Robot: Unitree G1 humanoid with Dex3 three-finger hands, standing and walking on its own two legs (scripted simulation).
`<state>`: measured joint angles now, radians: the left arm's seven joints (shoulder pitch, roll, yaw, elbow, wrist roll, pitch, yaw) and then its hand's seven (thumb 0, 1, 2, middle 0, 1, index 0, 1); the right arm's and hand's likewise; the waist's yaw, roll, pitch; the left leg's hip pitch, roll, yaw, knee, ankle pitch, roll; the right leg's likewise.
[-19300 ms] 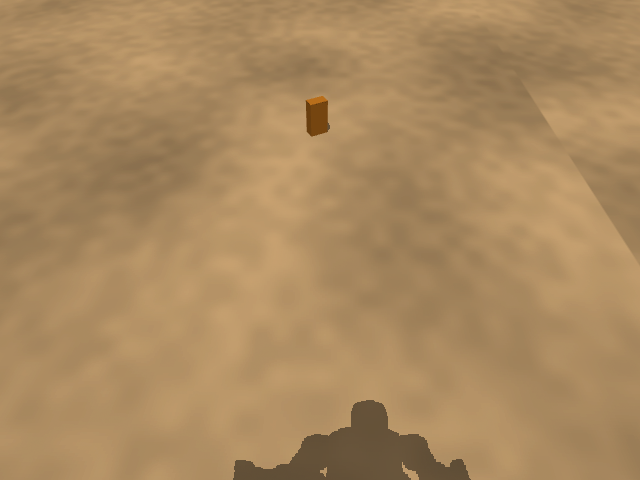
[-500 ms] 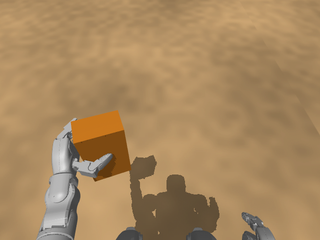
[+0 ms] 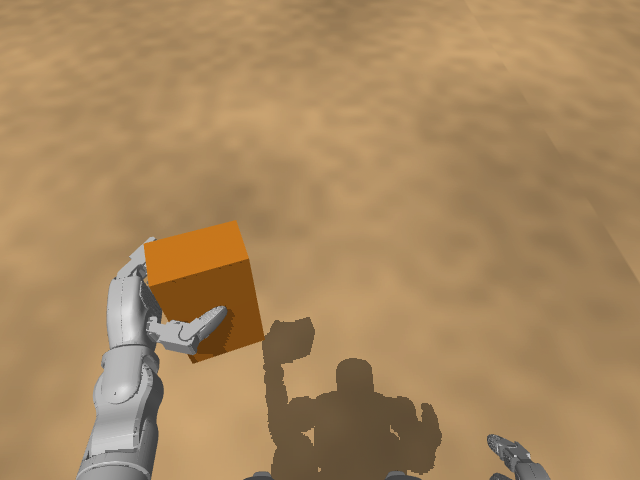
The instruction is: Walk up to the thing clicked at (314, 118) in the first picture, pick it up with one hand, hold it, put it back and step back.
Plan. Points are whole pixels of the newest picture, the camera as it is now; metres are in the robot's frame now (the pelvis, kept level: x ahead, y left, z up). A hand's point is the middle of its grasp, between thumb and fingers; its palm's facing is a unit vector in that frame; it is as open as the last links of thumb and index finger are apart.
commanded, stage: hold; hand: left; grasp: from the side
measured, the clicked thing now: (212, 298) +0.34 +0.15 +0.03
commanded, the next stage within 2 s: none
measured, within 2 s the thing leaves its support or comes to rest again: neither
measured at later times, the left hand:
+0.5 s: hand (182, 299) +0.32 +0.17 +0.07, palm faces +0.15 -0.99 +0.00, open 10.1 cm
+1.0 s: hand (180, 308) +0.31 +0.17 +0.07, palm faces +0.16 -0.99 +0.00, open 10.1 cm
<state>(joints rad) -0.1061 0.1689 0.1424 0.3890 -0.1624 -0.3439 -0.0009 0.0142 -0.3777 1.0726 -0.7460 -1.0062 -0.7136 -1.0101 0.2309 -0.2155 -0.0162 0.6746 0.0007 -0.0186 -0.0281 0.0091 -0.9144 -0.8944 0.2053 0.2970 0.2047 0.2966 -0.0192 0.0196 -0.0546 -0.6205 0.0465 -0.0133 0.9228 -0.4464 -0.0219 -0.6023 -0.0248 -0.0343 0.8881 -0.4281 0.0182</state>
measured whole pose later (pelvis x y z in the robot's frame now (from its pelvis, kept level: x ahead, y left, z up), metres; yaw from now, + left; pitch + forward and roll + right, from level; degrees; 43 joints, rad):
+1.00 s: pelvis -0.01 +0.00 +0.01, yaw +0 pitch +5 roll -1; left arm -0.07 0.15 0.13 0.37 -0.16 -0.34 0.00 0.01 -0.38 1.07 -0.74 -1.01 -0.71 -1.01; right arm 0.22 -0.21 -0.01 0.68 0.00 -0.04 -0.02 0.01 -0.92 -0.90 0.20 0.30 0.20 0.30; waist -0.01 0.02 -0.03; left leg -0.53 0.04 -0.01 0.84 -0.40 -0.02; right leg -0.51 -0.03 -0.03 0.81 -0.38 0.02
